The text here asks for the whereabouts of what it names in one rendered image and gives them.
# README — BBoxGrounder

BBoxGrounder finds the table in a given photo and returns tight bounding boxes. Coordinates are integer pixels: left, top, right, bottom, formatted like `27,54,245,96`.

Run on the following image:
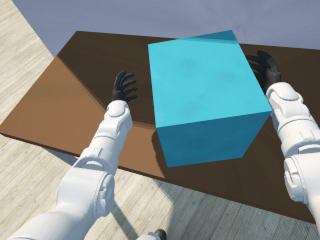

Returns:
0,31,320,225

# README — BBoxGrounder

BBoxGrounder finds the left robot foot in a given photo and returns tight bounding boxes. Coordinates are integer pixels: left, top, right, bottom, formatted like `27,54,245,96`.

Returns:
155,229,167,240

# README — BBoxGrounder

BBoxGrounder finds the carton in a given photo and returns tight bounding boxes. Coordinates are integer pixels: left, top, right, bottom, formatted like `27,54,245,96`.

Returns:
148,30,273,168

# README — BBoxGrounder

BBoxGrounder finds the robot right hand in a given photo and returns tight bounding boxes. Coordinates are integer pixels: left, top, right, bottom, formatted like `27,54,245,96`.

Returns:
245,50,282,96

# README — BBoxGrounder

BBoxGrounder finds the right robot forearm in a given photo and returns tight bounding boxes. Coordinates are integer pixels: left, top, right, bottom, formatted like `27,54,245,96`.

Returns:
265,82,320,159

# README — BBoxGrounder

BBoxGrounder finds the right robot upper arm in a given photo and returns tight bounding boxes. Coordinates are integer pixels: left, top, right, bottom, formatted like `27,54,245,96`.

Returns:
284,152,320,237

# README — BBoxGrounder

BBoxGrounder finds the left robot upper arm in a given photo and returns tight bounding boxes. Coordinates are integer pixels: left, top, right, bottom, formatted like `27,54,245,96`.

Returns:
6,167,115,240

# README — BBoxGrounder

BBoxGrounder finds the robot left hand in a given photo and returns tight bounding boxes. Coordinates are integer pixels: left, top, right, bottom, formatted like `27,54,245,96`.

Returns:
111,70,138,103

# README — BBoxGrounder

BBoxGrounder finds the left robot forearm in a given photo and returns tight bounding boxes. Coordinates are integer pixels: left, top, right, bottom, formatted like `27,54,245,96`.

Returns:
56,100,133,205

